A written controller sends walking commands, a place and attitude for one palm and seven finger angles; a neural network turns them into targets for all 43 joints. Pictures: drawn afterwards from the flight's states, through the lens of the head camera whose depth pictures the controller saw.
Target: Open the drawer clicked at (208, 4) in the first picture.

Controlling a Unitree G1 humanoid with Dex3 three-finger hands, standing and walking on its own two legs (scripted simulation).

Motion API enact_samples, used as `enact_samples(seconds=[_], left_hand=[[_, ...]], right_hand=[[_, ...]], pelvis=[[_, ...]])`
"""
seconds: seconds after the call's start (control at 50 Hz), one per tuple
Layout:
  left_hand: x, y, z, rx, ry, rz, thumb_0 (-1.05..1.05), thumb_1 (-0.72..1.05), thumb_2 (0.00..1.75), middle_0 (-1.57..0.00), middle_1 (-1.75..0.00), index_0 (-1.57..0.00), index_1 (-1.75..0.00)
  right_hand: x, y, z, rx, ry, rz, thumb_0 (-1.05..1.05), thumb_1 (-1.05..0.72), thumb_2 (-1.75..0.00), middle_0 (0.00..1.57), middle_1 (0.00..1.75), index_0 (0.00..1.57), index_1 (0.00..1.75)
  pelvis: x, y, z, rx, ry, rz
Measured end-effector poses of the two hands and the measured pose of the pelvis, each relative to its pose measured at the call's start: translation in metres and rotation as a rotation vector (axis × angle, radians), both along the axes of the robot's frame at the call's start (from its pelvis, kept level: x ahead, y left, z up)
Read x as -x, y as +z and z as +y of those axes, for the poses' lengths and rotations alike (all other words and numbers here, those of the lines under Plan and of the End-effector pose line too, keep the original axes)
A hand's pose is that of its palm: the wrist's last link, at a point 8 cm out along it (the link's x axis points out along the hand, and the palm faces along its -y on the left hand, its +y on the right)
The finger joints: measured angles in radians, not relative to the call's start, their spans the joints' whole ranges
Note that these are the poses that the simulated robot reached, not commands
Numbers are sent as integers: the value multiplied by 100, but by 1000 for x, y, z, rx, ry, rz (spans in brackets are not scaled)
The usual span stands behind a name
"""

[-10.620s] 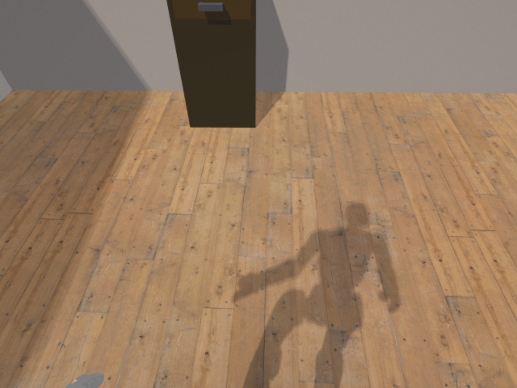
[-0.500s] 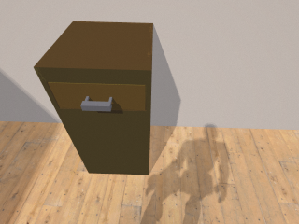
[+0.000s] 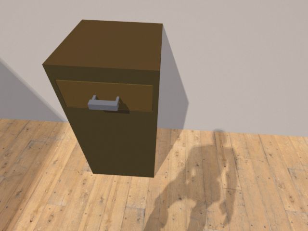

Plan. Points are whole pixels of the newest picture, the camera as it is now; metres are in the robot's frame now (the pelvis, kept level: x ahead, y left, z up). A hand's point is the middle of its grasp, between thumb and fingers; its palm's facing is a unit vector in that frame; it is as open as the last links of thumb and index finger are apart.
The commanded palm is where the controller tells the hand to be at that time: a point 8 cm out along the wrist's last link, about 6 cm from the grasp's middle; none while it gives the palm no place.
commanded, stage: look again from close up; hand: left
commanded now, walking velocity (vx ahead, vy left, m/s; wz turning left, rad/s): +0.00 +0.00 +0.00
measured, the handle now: (104, 101) +0.59 +0.24 -0.04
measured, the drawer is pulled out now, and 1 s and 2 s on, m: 0.00 0.00 0.00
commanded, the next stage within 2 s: shuffle to correct the standing spot in 0.42 s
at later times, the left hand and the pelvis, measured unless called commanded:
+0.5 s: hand out of the picture +0.00 +0.16 -0.18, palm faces +0.06 -0.99 -0.15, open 7.4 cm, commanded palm none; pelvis +0.01 +0.00 +0.00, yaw +0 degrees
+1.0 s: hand out of the picture +0.05 +0.18 -0.18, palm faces +0.05 -0.99 -0.16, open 7.4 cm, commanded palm none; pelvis +0.08 +0.02 +0.00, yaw -1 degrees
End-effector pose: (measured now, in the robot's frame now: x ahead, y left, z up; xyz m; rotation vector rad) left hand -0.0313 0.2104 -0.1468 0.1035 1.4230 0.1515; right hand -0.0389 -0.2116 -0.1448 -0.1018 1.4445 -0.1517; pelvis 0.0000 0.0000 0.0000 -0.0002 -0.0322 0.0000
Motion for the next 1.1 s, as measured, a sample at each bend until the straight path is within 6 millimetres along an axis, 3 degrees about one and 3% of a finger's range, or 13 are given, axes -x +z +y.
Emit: enact_samples(seconds=[0.14, 0.36, 0.58, 0.72, 0.84, 0.9, 1.0, 1.1], left_hand=[[-1, -3, -8, 23, 6, 0, 0, 91, 90, -20, -30, -19, -30], [-17, -2, -8, 22, 5, -31, 1, 91, 90, -20, -30, -20, -30], [-22, 1, -5, 9, 9, -22, 0, 91, 90, -20, -30, -19, -30], [-24, -3, -3, 16, 35, -6, 0, 91, 90, -20, -30, -19, -30], [-28, -10, 9, 35, 64, 32, 0, 91, 90, -20, -30, -20, -30], [-40, -11, 17, 32, 35, 57, 0, 91, 90, -20, -30, -19, -30], [-79, -7, 23, 3, 8, 16, 0, 91, 90, -20, -30, -19, -30], [-109, 2, 31, -43, -18, -24, 2, 93, 90, -20, -30, -19, -30]], right_hand=[[3, 0, 9, -12, -10, 13, 0, -91, -90, 20, 30, 19, 30], [-18, -1, 18, -24, -9, -35, 0, -91, -90, 20, 30, 19, 30], [-32, -1, 13, -17, 1, -41, 0, -91, -90, 20, 30, 19, 30], [-35, -3, 7, -6, 10, -9, 0, -91, -90, 20, 30, 19, 30], [-50, 1, 11, 31, 11, -1, 0, -91, -90, 20, 30, 19, 30], [-57, 2, 19, 41, -8, -16, 0, -91, -90, 20, 30, 19, 30], [-63, -2, 36, 11, -33, 15, 0, -91, -90, 20, 30, 19, 30], [-78, -6, 46, -26, -57, 11, 0, -91, -90, 20, 30, 19, 30]], pelvis=[[-2, 0, 1, 1, 1, -2], [-6, 1, 3, 1, -1, 4], [-14, 2, 3, 0, -4, 10], [-29, -3, 4, 6, -2, 18], [-50, -6, 18, 10, -4, 26], [-62, -6, 24, 2, -19, 28], [-75, -5, 24, -9, -19, 18], [-79, -1, 22, -3, -26, 30]])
